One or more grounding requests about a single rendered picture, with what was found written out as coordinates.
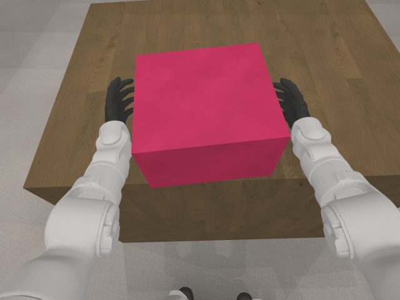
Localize robot left hand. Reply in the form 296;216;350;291
105;77;134;124

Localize robot left forearm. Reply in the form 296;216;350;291
44;121;132;246

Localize robot left upper arm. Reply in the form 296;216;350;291
0;196;120;300

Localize left robot foot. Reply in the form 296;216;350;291
179;287;194;300

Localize robot right upper arm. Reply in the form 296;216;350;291
321;191;400;300

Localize robot right hand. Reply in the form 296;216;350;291
272;78;311;130

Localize pedestal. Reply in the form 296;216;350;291
23;0;400;243

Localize carton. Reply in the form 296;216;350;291
131;42;291;188

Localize robot right forearm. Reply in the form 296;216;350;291
291;117;400;218

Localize robot left shin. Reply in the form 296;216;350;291
169;290;187;299

